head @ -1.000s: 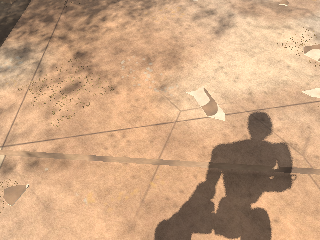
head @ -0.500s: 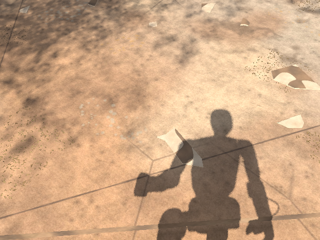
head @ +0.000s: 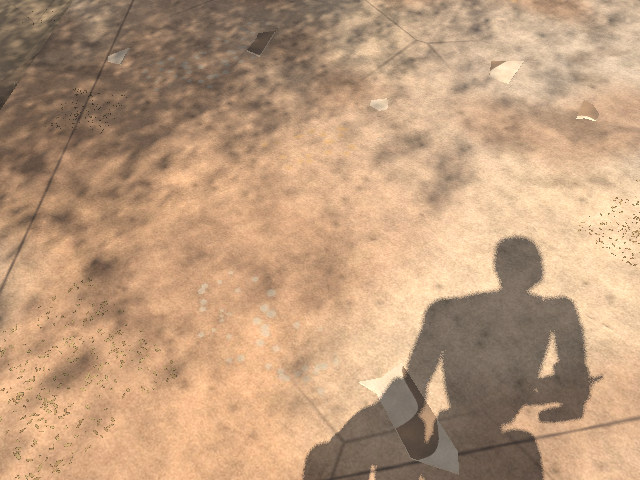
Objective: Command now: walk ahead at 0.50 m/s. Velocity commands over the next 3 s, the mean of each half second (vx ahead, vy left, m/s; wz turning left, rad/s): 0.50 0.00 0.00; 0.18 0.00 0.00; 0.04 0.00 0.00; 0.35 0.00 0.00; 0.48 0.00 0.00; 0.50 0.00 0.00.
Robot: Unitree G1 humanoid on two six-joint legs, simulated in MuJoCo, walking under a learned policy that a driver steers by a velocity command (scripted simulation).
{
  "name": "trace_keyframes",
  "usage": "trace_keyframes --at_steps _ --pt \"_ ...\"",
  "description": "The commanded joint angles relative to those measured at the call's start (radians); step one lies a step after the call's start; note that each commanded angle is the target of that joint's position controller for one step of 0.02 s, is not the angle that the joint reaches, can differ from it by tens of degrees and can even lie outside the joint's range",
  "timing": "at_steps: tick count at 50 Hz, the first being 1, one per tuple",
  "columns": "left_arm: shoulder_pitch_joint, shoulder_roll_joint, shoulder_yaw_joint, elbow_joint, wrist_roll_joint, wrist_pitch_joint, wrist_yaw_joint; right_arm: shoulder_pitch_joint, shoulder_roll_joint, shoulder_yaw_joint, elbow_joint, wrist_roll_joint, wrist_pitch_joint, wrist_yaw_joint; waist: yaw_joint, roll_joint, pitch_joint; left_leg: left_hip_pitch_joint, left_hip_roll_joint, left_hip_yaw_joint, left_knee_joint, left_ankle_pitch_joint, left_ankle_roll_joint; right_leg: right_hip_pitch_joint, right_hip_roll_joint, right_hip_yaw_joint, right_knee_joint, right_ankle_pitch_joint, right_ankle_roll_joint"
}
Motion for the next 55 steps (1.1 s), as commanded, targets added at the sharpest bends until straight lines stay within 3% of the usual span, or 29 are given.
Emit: trace_keyframes --at_steps 1,5,7,8,9,10,11,12,13,14,15,19,21,23,25,26,27,28,30,32,34,38,42,43,44,45,48,52,55 --pt "0.054 0.158 0.030 -0.018 -0.008 0.008 0.009 -0.139 -0.031 0.008 -0.092 0.007 -0.010 0.012 0.014 -0.092 0.097 -0.069 -0.021 0.027 -0.085 -0.020 0.004 0.033 -0.299 0.155 -0.077 0.171 -0.157" --pt "0.135 0.135 0.020 0.001 -0.019 0.028 0.011 -0.189 -0.058 0.003 -0.123 0.009 -0.028 0.032 0.020 -0.065 0.054 0.105 -0.108 0.137 -0.137 -0.220 0.042 0.063 -0.286 0.124 0.017 0.408 -0.128" --pt "0.147 0.136 0.004 0.015 -0.016 0.029 0.015 -0.038 -0.059 -0.017 -0.084 0.014 -0.038 0.037 -0.069 -0.121 -0.128 0.501 -0.165 0.155 -0.155 -0.121 0.080 -0.023 -0.248 0.062 0.267 0.929 -0.057" --pt "0.091 0.179 0.010 -0.002 -0.018 0.019 0.013 0.138 -0.106 -0.041 -0.032 0.023 -0.035 0.034 -0.155 -0.140 -0.233 0.791 -0.127 0.081 -0.190 -0.053 0.110 -0.192 -0.229 0.054 0.434 0.920 -0.013" --pt "0.021 0.176 0.007 -0.033 -0.013 0.001 0.003 0.327 -0.187 -0.074 0.025 0.026 -0.014 0.018 -0.237 -0.069 -0.332 1.066 0.006 -0.087 -0.244 -0.108 0.163 -0.413 -0.166 0.023 0.653 0.650 0.035" --pt "-0.023 0.099 -0.009 -0.052 0.010 -0.012 -0.010 0.442 -0.209 -0.079 0.081 0.023 0.005 0.001 -0.251 0.126 -0.407 1.239 0.202 -0.322 -0.301 -0.022 0.234 -0.618 -0.100 0.072 0.916 -0.268 0.046" --pt "-0.066 0.122 0.005 -0.057 0.001 -0.023 -0.019 0.397 -0.155 -0.057 0.059 0.000 0.007 -0.008 -0.242 0.035 -0.373 1.153 0.215 -0.301 -0.306 0.088 0.215 -0.650 -0.126 0.197 1.003 -0.362 0.015" --pt "-0.117 0.112 0.013 -0.075 -0.039 -0.019 -0.016 0.301 -0.113 -0.045 0.036 -0.009 0.004 -0.009 -0.198 0.021 -0.275 1.034 0.186 -0.234 -0.348 0.009 0.190 -0.685 -0.143 0.170 0.976 -0.317 0.006" --pt "-0.151 0.105 0.016 -0.094 -0.052 -0.006 -0.007 0.194 -0.072 -0.032 0.019 -0.005 0.000 -0.003 -0.148 0.012 -0.172 0.882 0.149 -0.180 -0.410 -0.104 0.160 -0.672 -0.161 0.119 0.915 -0.290 0.011" --pt "-0.143 0.091 0.022 -0.092 -0.043 0.014 0.003 0.124 -0.032 -0.018 0.006 -0.003 -0.002 0.000 -0.107 0.034 -0.121 0.755 0.131 -0.132 -0.448 -0.154 0.137 -0.616 -0.171 0.100 0.870 -0.280 0.021" --pt "-0.050 0.049 0.015 -0.087 -0.036 0.048 0.008 0.060 -0.068 -0.023 0.004 -0.007 0.006 0.005 -0.028 0.111 -0.117 0.611 0.145 -0.131 -0.501 -0.251 0.155 -0.507 -0.165 0.049 0.901 -0.290 0.050" --pt "0.050 0.096 0.041 -0.069 -0.012 0.105 0.017 -0.095 -0.128 -0.035 -0.020 0.001 0.003 0.011 0.102 0.154 -0.023 0.266 0.096 -0.001 -0.598 -0.330 0.116 -0.225 -0.157 0.004 0.820 -0.218 0.075" --pt "0.067 0.103 0.049 -0.054 -0.010 0.107 0.024 -0.087 -0.138 -0.038 -0.012 -0.007 0.000 -0.002 0.118 0.130 -0.015 0.257 0.065 0.052 -0.545 -0.380 0.102 -0.147 -0.131 -0.048 0.701 -0.227 0.074" --pt "0.109 0.086 0.050 -0.037 -0.003 0.109 0.030 -0.095 -0.130 -0.033 -0.006 0.011 0.012 -0.014 0.140 0.081 0.022 0.239 0.087 0.040 -0.459 -0.469 0.104 -0.078 -0.132 -0.069 0.537 -0.229 0.060" --pt "0.247 0.069 0.058 0.046 0.014 0.107 0.022 -0.077 -0.067 -0.011 -0.003 -0.008 0.040 -0.018 0.177 -0.102 -0.020 0.228 -0.015 0.131 -0.056 -0.384 0.067 0.086 -0.047 -0.137 0.357 -0.239 0.044" --pt "0.299 0.145 0.067 0.050 0.026 0.097 0.018 -0.063 0.002 0.010 -0.052 0.009 0.050 -0.008 0.160 -0.358 -0.019 0.016 -0.144 0.201 0.250 -0.564 -0.006 0.152 -0.216 0.205 0.226 -0.429 -0.074" --pt "0.165 0.152 0.048 0.008 0.019 0.078 0.005 -0.023 0.025 0.024 -0.082 0.045 0.044 0.008 0.044 -0.426 0.044 -0.101 -0.159 0.046 0.459 -0.676 0.011 0.025 -0.391 0.668 -0.007 -0.486 -0.183" --pt "0.026 0.114 0.024 -0.039 -0.001 0.060 0.002 -0.038 -0.049 0.005 -0.084 0.061 0.032 0.014 -0.027 -0.236 0.121 -0.060 -0.117 -0.038 0.508 -0.606 0.041 -0.106 -0.434 0.630 -0.033 -0.280 -0.147" --pt "-0.111 0.148 0.022 -0.081 0.002 0.041 0.003 -0.083 -0.090 -0.005 -0.087 0.033 0.040 -0.014 -0.074 -0.066 0.104 0.001 -0.068 -0.009 0.426 -0.463 0.032 -0.189 -0.366 0.416 0.002 -0.006 -0.100" --pt "-0.072 0.107 0.011 -0.032 0.028 0.021 0.020 -0.082 -0.060 -0.004 -0.065 0.013 0.054 -0.025 -0.070 -0.102 0.067 0.096 -0.053 -0.003 0.385 -0.296 0.003 -0.211 -0.323 0.311 0.001 0.147 -0.103" --pt "-0.002 0.061 0.001 0.007 0.028 0.007 0.033 -0.068 -0.035 -0.005 -0.031 0.009 0.065 -0.014 -0.062 -0.080 0.055 0.137 -0.065 0.022 0.309 -0.258 0.005 -0.163 -0.276 0.226 -0.015 0.163 -0.103" --pt "0.026 0.053 -0.005 0.034 0.014 0.001 0.047 -0.195 0.019 0.010 -0.034 -0.002 0.040 0.004 -0.032 -0.113 0.066 0.226 -0.099 0.064 -0.058 -0.171 0.002 -0.074 -0.216 0.097 0.043 0.375 -0.083" --pt "0.044 0.111 0.024 0.062 0.000 0.006 0.032 -0.113 -0.061 -0.022 0.005 -0.003 0.025 0.006 -0.079 -0.134 -0.026 0.491 -0.166 0.112 -0.350 0.024 0.054 -0.034 -0.208 0.100 0.213 0.637 -0.060" --pt "0.017 0.107 0.025 0.056 0.007 0.003 0.031 -0.004 -0.114 -0.040 0.038 -0.005 0.028 -0.003 -0.123 -0.112 -0.093 0.660 -0.103 0.045 -0.340 0.180 0.088 -0.097 -0.178 0.083 0.302 0.564 -0.021" --pt "-0.015 0.069 0.017 0.025 0.032 0.001 0.036 0.097 -0.177 -0.051 0.057 -0.020 0.031 -0.010 -0.142 0.030 -0.181 0.875 0.070 -0.141 -0.275 0.562 0.165 -0.276 -0.088 0.047 0.511 0.117 0.037" --pt "0.091 -0.048 -0.006 0.049 0.014 0.014 0.040 0.101 -0.117 -0.024 0.077 -0.032 0.031 -0.011 -0.092 0.179 -0.246 0.879 0.216 -0.294 -0.324 0.638 0.339 -0.360 -0.043 0.100 0.679 -0.376 0.094" --pt "-0.002 0.020 0.020 0.041 -0.018 0.045 0.052 -0.062 -0.035 0.008 0.058 -0.028 0.016 -0.011 -0.042 0.071 -0.097 0.616 0.140 -0.214 -0.404 0.276 0.286 -0.408 -0.110 0.135 0.763 -0.414 0.122" --pt "-0.026 0.003 0.012 0.057 0.001 0.074 0.054 -0.107 -0.064 0.013 0.053 -0.033 0.021 -0.027 0.011 0.060 -0.111 0.470 0.098 -0.164 -0.416 0.180 0.211 -0.185 -0.121 0.103 0.435 -0.218 0.111" --pt "-0.065 0.040 0.012 0.070 0.025 0.090 0.038 -0.070 -0.065 0.018 0.072 -0.002 0.028 -0.022 0.013 0.007 -0.076 0.367 0.009 -0.084 -0.429 -0.152 0.112 -0.019 -0.117 0.099 0.202 0.121 0.067"
Next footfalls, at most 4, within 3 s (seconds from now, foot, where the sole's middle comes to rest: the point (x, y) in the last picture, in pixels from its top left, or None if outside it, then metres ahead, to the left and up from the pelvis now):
0.04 left None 0.25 0.17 -0.74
0.50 right None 0.29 -0.06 -0.73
0.86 left None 0.47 0.16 -0.73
1.10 right None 0.45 -0.07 -0.73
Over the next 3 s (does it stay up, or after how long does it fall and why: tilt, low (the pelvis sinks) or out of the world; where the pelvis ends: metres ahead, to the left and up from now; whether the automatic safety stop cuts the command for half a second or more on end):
stays up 1.15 0.00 0.05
